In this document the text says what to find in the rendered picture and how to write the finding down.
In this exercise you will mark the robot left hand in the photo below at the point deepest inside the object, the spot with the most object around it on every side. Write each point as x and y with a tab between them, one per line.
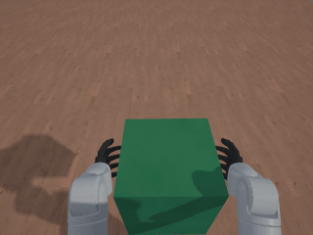
103	155

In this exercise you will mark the right robot forearm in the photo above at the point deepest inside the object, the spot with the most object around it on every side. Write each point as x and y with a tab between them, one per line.
258	206

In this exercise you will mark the robot right hand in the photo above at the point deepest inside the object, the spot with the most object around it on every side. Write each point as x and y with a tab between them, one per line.
233	155

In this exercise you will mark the carton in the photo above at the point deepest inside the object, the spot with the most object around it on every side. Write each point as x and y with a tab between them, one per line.
169	179

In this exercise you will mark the left robot forearm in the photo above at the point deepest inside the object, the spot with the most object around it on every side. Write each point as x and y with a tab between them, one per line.
87	204

